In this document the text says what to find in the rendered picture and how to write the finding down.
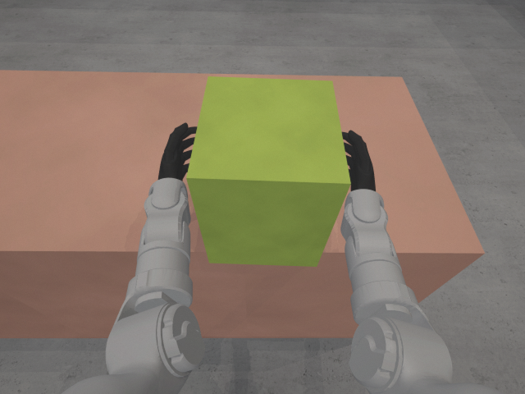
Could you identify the left robot hand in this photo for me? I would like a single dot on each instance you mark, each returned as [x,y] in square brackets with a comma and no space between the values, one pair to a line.
[173,159]

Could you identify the right robot upper arm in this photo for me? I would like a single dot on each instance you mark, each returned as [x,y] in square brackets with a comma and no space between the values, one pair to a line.
[390,356]

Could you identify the pedestal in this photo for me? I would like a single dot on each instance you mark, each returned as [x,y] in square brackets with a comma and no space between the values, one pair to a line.
[79,151]

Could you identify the right robot hand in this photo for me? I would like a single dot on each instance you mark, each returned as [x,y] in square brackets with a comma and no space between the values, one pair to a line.
[361,170]

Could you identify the right robot forearm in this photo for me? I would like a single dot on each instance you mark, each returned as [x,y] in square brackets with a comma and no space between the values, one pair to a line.
[376,277]

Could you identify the carton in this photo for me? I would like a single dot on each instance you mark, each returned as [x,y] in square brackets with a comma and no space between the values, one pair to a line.
[268,172]

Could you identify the left robot forearm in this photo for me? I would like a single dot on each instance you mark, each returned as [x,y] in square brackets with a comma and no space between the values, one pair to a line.
[162,271]

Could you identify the left robot upper arm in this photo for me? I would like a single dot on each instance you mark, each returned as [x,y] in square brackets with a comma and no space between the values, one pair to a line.
[151,352]

